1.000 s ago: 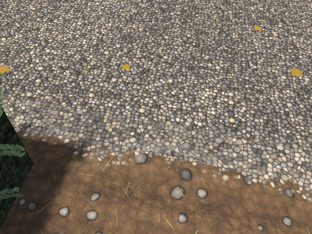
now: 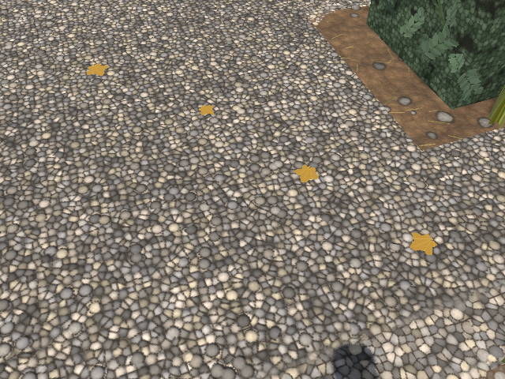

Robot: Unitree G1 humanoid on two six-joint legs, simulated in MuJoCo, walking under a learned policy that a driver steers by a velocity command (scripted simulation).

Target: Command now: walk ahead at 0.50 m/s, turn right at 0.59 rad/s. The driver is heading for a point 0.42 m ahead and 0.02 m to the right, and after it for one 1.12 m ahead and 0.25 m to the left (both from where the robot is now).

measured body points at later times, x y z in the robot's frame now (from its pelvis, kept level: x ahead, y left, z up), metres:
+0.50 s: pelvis +0.26 -0.08 +0.00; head +0.30 -0.10 +0.45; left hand +0.47 +0.14 -0.09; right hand +0.28 -0.38 -0.13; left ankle +0.21 +0.08 -0.64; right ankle +0.29 -0.17 -0.74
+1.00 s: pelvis +0.56 -0.07 -0.01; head +0.60 -0.07 +0.43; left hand +0.63 +0.21 -0.13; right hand +0.72 -0.34 -0.11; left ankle +0.63 +0.00 -0.74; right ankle +0.40 -0.22 -0.63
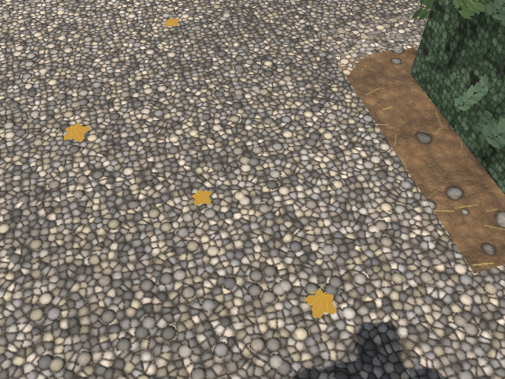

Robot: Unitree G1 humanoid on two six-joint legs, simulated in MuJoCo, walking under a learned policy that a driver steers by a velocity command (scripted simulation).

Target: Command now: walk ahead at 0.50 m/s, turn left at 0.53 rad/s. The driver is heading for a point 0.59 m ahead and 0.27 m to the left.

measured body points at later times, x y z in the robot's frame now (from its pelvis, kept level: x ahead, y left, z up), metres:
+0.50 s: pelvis +0.29 -0.05 +0.01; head +0.31 -0.05 +0.46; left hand +0.35 +0.26 -0.08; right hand +0.46 -0.29 -0.10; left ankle +0.17 +0.06 -0.63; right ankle +0.36 -0.14 -0.72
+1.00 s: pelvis +0.51 +0.10 +0.00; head +0.54 +0.14 +0.45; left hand +0.42 +0.39 -0.12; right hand +0.81 -0.01 -0.08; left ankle +0.53 +0.20 -0.72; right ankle +0.49 -0.09 -0.62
